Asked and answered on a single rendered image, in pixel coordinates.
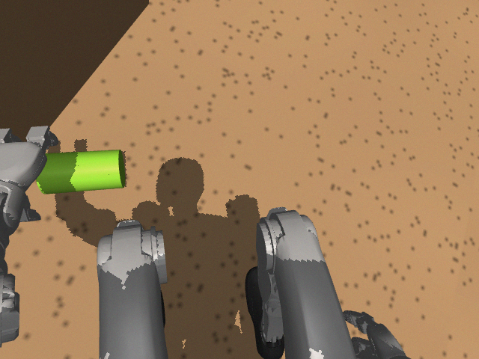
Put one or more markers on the right robot foot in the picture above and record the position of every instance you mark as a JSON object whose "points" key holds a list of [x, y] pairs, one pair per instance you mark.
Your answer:
{"points": [[266, 350]]}

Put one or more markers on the left robot hand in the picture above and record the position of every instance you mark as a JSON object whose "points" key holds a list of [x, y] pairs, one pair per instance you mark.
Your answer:
{"points": [[22, 162]]}

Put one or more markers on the left robot arm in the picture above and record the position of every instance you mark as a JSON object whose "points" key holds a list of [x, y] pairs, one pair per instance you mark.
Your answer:
{"points": [[12, 202]]}

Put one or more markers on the right robot hand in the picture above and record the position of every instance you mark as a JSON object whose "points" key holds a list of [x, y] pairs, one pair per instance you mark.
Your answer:
{"points": [[381, 344]]}

